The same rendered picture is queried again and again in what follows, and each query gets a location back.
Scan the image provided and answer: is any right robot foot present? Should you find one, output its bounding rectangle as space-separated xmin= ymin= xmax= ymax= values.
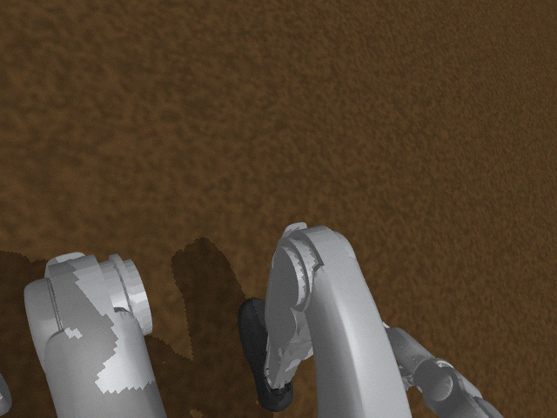
xmin=238 ymin=298 xmax=293 ymax=412

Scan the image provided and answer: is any right robot arm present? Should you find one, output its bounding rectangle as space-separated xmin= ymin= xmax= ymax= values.
xmin=413 ymin=358 xmax=504 ymax=418

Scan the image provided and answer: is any right robot hand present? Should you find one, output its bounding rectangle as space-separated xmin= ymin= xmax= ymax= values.
xmin=382 ymin=321 xmax=435 ymax=391

